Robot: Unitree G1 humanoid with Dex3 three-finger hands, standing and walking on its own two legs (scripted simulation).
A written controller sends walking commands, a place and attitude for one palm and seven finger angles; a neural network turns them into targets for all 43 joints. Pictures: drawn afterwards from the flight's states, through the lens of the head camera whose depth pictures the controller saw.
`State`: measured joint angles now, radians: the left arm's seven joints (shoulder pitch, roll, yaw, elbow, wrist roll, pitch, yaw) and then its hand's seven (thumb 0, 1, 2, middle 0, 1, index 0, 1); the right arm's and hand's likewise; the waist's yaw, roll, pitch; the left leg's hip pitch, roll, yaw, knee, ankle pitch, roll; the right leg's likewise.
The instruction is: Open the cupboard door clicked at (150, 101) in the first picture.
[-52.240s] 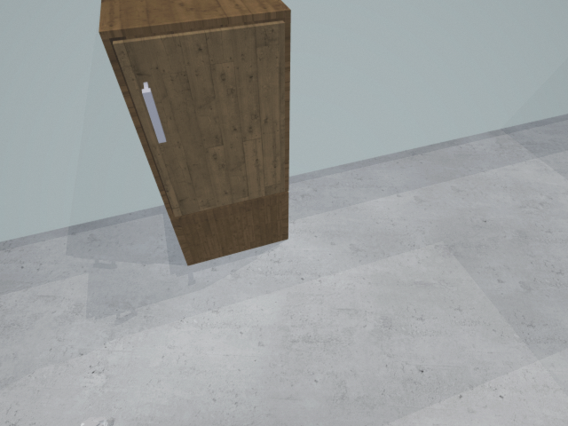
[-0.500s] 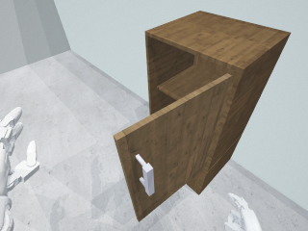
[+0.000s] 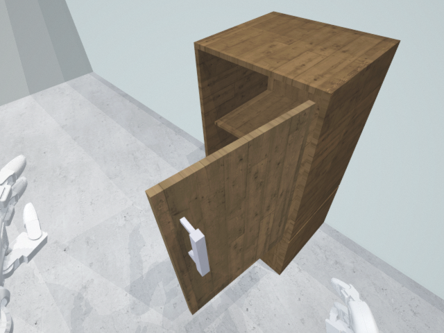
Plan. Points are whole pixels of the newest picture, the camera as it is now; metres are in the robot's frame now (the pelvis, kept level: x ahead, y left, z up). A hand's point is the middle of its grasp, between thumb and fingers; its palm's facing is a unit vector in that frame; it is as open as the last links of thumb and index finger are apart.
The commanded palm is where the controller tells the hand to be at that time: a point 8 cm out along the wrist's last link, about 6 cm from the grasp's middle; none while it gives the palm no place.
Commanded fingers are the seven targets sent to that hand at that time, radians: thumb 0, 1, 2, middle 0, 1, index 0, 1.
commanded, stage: step back with the hand held close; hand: left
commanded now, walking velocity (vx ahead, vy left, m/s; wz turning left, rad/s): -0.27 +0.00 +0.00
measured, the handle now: (194, 247) +0.29 +0.10 -0.02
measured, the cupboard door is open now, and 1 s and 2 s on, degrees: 83 83 83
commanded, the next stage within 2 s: stop stepping back and stand still in 1.30 s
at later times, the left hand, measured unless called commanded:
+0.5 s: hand (21, 266) +0.15 +0.28 +0.15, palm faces +0.37 -0.77 -0.52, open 7.4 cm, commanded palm +0.09 +0.32 +0.17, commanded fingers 0.00 0.90 0.90 -0.20 -0.30 -0.20 -0.30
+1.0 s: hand out of the picture +0.10 +0.30 +0.15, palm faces +0.40 -0.77 -0.50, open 7.4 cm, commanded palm +0.02 +0.34 +0.17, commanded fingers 0.00 0.90 0.90 -0.20 -0.30 -0.20 -0.30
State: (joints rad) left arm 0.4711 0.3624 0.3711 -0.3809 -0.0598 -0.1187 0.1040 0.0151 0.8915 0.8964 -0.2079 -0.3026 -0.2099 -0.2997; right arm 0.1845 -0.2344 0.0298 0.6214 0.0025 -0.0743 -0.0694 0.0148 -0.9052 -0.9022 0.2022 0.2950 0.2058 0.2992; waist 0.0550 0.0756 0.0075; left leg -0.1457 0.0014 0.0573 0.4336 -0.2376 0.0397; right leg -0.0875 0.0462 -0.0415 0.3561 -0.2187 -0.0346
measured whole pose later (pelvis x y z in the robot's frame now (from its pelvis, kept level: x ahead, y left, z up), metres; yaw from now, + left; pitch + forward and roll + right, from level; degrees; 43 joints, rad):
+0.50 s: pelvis -0.05 +0.03 -0.01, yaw -1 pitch +0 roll -1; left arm 0.56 0.42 0.41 -0.49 -0.02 -0.18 0.15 0.01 0.89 0.90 -0.21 -0.30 -0.21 -0.30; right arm 0.21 -0.24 -0.01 0.54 0.01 -0.03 -0.09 0.01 -0.91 -0.90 0.20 0.29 0.20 0.30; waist 0.00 0.02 0.03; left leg -0.34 -0.02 0.10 0.52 -0.19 0.08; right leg -0.31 0.02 -0.01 0.50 -0.19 0.00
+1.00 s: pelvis -0.11 +0.04 -0.02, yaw +1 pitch +0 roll -3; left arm 0.53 0.45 0.45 -0.56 0.00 -0.24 0.15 0.01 0.89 0.90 -0.21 -0.30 -0.21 -0.30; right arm 0.17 -0.22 -0.01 0.58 -0.01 -0.08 -0.07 0.01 -0.90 -0.90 0.20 0.30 0.21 0.30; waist -0.02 0.01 0.07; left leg -0.48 -0.01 0.06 0.62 -0.14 0.11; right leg -0.43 0.07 0.04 0.72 -0.29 0.02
